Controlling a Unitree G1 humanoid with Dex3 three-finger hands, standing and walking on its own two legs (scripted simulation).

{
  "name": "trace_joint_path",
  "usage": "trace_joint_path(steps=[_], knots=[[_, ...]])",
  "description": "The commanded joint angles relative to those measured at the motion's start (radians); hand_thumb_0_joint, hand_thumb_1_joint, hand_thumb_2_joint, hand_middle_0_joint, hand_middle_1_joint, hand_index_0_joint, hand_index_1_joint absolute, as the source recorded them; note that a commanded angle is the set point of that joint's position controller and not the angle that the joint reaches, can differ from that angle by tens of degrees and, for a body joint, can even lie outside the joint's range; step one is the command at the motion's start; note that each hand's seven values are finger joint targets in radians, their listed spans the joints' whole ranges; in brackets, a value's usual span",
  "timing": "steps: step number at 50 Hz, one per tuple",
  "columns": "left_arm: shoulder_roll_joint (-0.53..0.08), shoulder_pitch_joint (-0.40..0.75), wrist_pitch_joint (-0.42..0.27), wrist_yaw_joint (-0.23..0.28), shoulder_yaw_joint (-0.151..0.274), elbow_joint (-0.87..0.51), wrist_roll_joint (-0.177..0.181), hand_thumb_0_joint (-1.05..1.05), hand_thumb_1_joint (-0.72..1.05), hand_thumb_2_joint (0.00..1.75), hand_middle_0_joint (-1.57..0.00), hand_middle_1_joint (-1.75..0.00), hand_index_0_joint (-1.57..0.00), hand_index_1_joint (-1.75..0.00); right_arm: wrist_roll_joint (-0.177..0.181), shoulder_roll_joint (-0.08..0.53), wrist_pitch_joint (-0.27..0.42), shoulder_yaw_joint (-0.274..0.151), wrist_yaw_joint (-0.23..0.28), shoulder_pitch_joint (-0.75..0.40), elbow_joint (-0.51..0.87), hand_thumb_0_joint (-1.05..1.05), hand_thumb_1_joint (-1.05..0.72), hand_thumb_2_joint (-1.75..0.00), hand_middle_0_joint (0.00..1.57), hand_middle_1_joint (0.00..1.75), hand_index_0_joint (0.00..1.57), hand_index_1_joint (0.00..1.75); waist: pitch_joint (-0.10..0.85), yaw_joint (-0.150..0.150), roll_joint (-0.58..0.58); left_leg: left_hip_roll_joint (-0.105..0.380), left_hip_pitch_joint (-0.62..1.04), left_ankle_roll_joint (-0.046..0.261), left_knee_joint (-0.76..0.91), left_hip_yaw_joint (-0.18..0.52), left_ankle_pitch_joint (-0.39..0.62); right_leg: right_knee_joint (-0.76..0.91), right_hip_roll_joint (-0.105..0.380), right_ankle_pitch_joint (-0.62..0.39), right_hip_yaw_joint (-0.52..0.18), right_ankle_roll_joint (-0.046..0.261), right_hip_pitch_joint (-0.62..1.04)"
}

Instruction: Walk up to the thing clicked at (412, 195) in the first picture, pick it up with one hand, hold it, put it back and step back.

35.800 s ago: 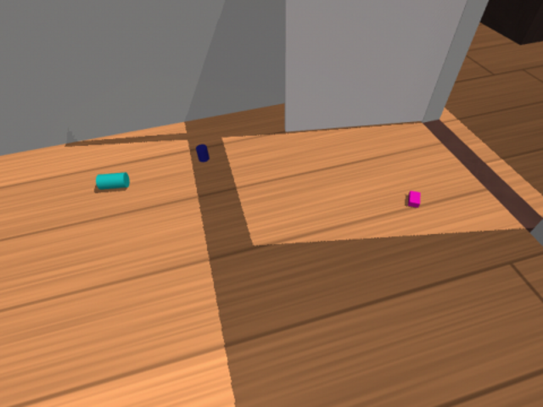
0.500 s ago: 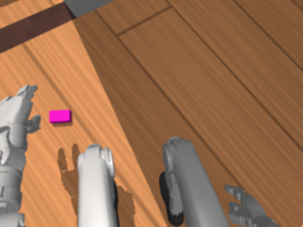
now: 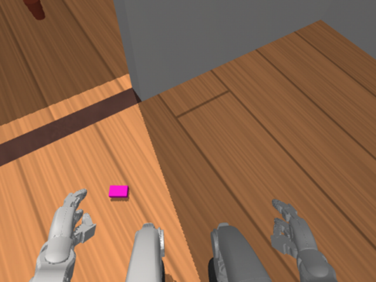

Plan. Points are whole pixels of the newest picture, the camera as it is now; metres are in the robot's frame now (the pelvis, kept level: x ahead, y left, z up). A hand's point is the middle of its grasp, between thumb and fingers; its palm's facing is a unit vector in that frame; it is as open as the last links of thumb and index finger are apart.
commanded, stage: home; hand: left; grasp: from above
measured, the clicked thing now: (118, 191) +0.48 +0.27 -0.59
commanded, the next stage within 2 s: none
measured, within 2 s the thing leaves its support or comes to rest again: neither
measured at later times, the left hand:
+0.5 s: hand (78, 243) +0.21 +0.18 +0.07, palm faces +0.09 -0.98 -0.20, open 7.4 cm
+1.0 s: hand (81, 252) +0.20 +0.18 +0.06, palm faces +0.08 -0.98 -0.20, open 7.4 cm
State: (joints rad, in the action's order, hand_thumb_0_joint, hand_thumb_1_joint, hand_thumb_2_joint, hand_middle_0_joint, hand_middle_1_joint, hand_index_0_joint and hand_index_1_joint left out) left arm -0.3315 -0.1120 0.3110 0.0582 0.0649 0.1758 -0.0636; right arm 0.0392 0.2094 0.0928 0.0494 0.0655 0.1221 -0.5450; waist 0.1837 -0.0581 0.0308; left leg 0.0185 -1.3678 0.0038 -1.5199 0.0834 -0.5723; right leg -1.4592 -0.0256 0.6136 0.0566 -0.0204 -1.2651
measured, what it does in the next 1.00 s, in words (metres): rises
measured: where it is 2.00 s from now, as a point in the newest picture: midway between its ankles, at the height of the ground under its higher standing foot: outside the picture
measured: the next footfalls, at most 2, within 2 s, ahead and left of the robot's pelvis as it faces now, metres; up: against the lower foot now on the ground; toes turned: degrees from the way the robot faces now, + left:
none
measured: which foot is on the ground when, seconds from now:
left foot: down 0.00-1.00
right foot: down 0.00-1.00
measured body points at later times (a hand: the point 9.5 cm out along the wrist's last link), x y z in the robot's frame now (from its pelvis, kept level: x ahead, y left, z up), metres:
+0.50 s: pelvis +0.05 +0.00 +0.11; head +0.07 +0.01 +0.56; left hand +0.20 +0.23 +0.08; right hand +0.22 -0.24 +0.05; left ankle +0.07 +0.11 -0.57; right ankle +0.04 -0.14 -0.57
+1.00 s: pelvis +0.04 -0.01 +0.11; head +0.06 +0.00 +0.56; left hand +0.19 +0.23 +0.08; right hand +0.21 -0.24 +0.05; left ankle +0.07 +0.11 -0.57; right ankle +0.04 -0.14 -0.57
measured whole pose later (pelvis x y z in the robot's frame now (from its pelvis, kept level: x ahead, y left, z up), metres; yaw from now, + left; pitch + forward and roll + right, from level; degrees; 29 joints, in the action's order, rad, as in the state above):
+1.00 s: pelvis +0.04 -0.01 +0.11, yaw +3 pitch +9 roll -3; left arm -0.22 -0.50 0.45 0.02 0.03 -0.12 0.05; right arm 0.01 0.22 0.24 0.05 0.18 0.30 -0.53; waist 0.15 -0.04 0.05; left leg 0.02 -0.70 0.00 -1.00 0.07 -0.45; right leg -0.93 -0.02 0.48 0.04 -0.01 -0.61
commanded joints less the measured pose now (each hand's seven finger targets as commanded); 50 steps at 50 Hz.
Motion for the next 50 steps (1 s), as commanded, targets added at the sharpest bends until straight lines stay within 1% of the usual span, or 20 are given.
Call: trace_joint_path(steps=[1,2,3,7,8,10,14,15,18,20,21,22,24,26,33,35,38,40,42,50], knots=[[-0.086,-0.005,0.012,0.03,0.063,-0.247,0.069,0.0,0.9,0.9,-0.2,-0.3,-0.2,-0.3,0.005,0.145,0.065,-0.056,0.056,0.061,0.113,0.0,-0.9,-0.9,0.2,0.3,0.2,0.3,0.327,-0.019,0.097,0.006,0.504,0.01,0.368,0.022,0.174,0.321,-0.014,-0.228,-0.015,0.042,0.288],[-0.088,-0.025,0.021,0.031,0.078,-0.257,0.083,0.0,0.9,0.9,-0.2,-0.3,-0.2,-0.3,0.003,0.146,0.072,-0.054,0.065,0.066,0.116,0.0,-0.9,-0.9,0.2,0.3,0.2,0.3,0.317,-0.015,0.097,0.005,0.527,0.01,0.389,0.021,0.191,0.346,-0.015,-0.239,-0.013,0.042,0.318],[-0.079,-0.046,0.03,0.03,0.072,-0.265,0.092,0.0,0.9,0.9,-0.2,-0.3,-0.2,-0.3,0.002,0.14,0.078,-0.05,0.074,0.072,0.116,0.0,-0.9,-0.9,0.2,0.3,0.2,0.3,0.295,-0.02,0.09,0.005,0.542,0.01,0.409,0.018,0.217,0.373,-0.015,-0.26,-0.012,0.04,0.35],[-0.051,-0.154,0.056,0.027,0.077,-0.327,0.119,0.0,0.9,0.9,-0.2,-0.3,-0.2,-0.3,-0.005,0.129,0.1,-0.044,0.101,0.103,0.139,0.0,-0.9,-0.9,0.2,0.3,0.2,0.3,0.247,-0.005,0.09,-0.001,0.639,0.007,0.497,0.003,0.273,0.47,-0.016,-0.307,-0.007,0.037,0.466],[-0.028,-0.184,0.062,0.024,0.059,-0.337,0.126,0.0,0.9,0.9,-0.2,-0.3,-0.2,-0.3,-0.007,0.125,0.106,-0.042,0.106,0.108,0.14,0.0,-0.9,-0.9,0.2,0.3,0.2,0.3,0.22,-0.01,0.085,0.0,0.653,0.006,0.519,0.0,0.282,0.493,-0.017,-0.319,-0.003,0.036,0.491],[-0.015,-0.24,0.073,0.022,0.059,-0.378,0.134,0.0,0.9,0.9,-0.2,-0.3,-0.2,-0.3,-0.009,0.119,0.117,-0.042,0.117,0.124,0.152,0.0,-0.9,-0.9,0.2,0.3,0.2,0.3,0.198,-0.005,0.079,-0.006,0.69,0.006,0.555,-0.012,0.311,0.544,-0.017,-0.342,-0.002,0.035,0.548],[0.0,-0.345,0.089,0.015,0.044,-0.454,0.128,0.0,0.9,0.9,-0.2,-0.3,-0.2,-0.3,-0.016,0.113,0.133,-0.048,0.127,0.135,0.171,0.0,-0.9,-0.9,0.2,0.3,0.2,0.3,0.167,0.006,0.071,-0.006,0.763,0.0,0.61,-0.018,0.405,0.596,-0.023,-0.41,0.008,0.034,0.623],[0.011,-0.362,0.094,0.013,0.029,-0.454,0.125,0.0,0.9,0.9,-0.2,-0.3,-0.2,-0.3,-0.015,0.112,0.136,-0.047,0.129,0.136,0.179,0.0,-0.9,-0.9,0.2,0.3,0.2,0.3,0.149,0.002,0.056,-0.01,0.768,0.005,0.613,-0.021,0.404,0.611,-0.021,-0.418,0.007,0.031,0.629],[0.022,-0.388,0.102,0.003,0.02,-0.477,0.122,0.0,0.9,0.9,-0.2,-0.3,-0.2,-0.3,-0.022,0.114,0.145,-0.054,0.131,0.135,0.186,0.0,-0.9,-0.9,0.2,0.3,0.2,0.3,0.09,0.0,0.042,-0.008,0.78,0.006,0.656,-0.014,0.366,0.648,-0.024,-0.377,0.014,0.032,0.637],[0.018,-0.384,0.101,-0.005,0.019,-0.49,0.119,0.0,0.9,0.9,-0.2,-0.3,-0.2,-0.3,-0.024,0.118,0.153,-0.056,0.132,0.126,0.19,0.0,-0.9,-0.9,0.2,0.3,0.2,0.3,0.063,-0.002,0.025,-0.008,0.785,0.009,0.674,-0.014,0.329,0.668,-0.022,-0.345,0.014,0.029,0.639],[0.015,-0.389,0.102,-0.008,0.022,-0.495,0.117,0.0,0.9,0.9,-0.2,-0.3,-0.2,-0.3,-0.025,0.119,0.158,-0.057,0.133,0.122,0.195,0.0,-0.9,-0.9,0.2,0.3,0.2,0.3,0.04,0.009,0.018,-0.011,0.773,0.011,0.679,-0.019,0.308,0.676,-0.02,-0.324,0.014,0.027,0.636],[0.018,-0.38,0.101,-0.014,0.016,-0.499,0.116,0.0,0.9,0.9,-0.2,-0.3,-0.2,-0.3,-0.027,0.121,0.164,-0.058,0.134,0.119,0.194,0.0,-0.9,-0.9,0.2,0.3,0.2,0.3,0.036,0.0,0.022,-0.012,0.782,0.01,0.682,-0.023,0.3,0.681,-0.02,-0.315,0.012,0.028,0.633],[0.018,-0.378,0.103,-0.022,0.012,-0.494,0.116,0.0,0.9,0.9,-0.2,-0.3,-0.2,-0.3,-0.028,0.126,0.173,-0.06,0.134,0.118,0.191,0.0,-0.9,-0.9,0.2,0.3,0.2,0.3,0.027,-0.001,0.01,-0.011,0.791,0.011,0.688,-0.023,0.301,0.684,-0.019,-0.311,0.013,0.027,0.633],[0.012,-0.363,0.102,-0.027,0.022,-0.476,0.113,0.0,0.9,0.9,-0.2,-0.3,-0.2,-0.3,-0.03,0.132,0.182,-0.062,0.133,0.114,0.189,0.0,-0.9,-0.9,0.2,0.3,0.2,0.3,0.008,-0.004,0.0,-0.012,0.791,0.013,0.685,-0.027,0.292,0.689,-0.016,-0.306,0.012,0.023,0.629],[0.001,-0.354,0.099,-0.032,0.025,-0.481,0.107,0.0,0.9,0.9,-0.2,-0.3,-0.2,-0.3,-0.033,0.134,0.198,-0.061,0.13,0.108,0.179,0.0,-0.9,-0.9,0.2,0.3,0.2,0.3,0.049,0.007,0.012,-0.019,0.822,0.014,0.674,-0.036,0.34,0.686,-0.009,-0.359,0.003,0.02,0.658],[0.005,-0.35,0.094,-0.032,0.018,-0.481,0.105,0.0,0.9,0.9,-0.2,-0.3,-0.2,-0.3,-0.036,0.132,0.201,-0.06,0.128,0.101,0.175,0.0,-0.9,-0.9,0.2,0.3,0.2,0.3,0.042,0.01,0.019,-0.022,0.81,0.012,0.674,-0.031,0.323,0.689,-0.006,-0.345,0.001,0.019,0.655],[-0.003,-0.353,0.096,-0.031,0.027,-0.483,0.103,0.0,0.9,0.9,-0.2,-0.3,-0.2,-0.3,-0.034,0.135,0.2,-0.061,0.129,0.1,0.178,0.0,-0.9,-0.9,0.2,0.3,0.2,0.3,0.039,0.015,0.031,-0.019,0.818,0.011,0.688,-0.034,0.306,0.688,-0.008,-0.326,0.002,0.023,0.655],[0.006,-0.343,0.094,-0.032,0.013,-0.489,0.103,0.0,0.9,0.9,-0.2,-0.3,-0.2,-0.3,-0.034,0.134,0.202,-0.059,0.127,0.1,0.174,0.0,-0.9,-0.9,0.2,0.3,0.2,0.3,0.032,0.012,0.041,-0.018,0.815,0.009,0.694,-0.03,0.288,0.688,-0.008,-0.309,0.003,0.025,0.648],[0.004,-0.348,0.093,-0.031,0.024,-0.479,0.106,0.0,0.9,0.9,-0.2,-0.3,-0.2,-0.3,-0.036,0.134,0.206,-0.059,0.128,0.094,0.174,0.0,-0.9,-0.9,0.2,0.3,0.2,0.3,0.017,0.015,0.027,-0.015,0.8,0.01,0.698,-0.023,0.262,0.689,-0.011,-0.283,0.008,0.024,0.644],[0.006,-0.362,0.09,-0.034,0.023,-0.477,0.113,0.0,0.9,0.9,-0.2,-0.3,-0.2,-0.3,-0.034,0.133,0.209,-0.06,0.13,0.1,0.175,0.0,-0.9,-0.9,0.2,0.3,0.2,0.3,0.038,0.016,0.025,-0.015,0.797,0.011,0.694,-0.027,0.251,0.686,-0.011,-0.275,0.004,0.023,0.643]])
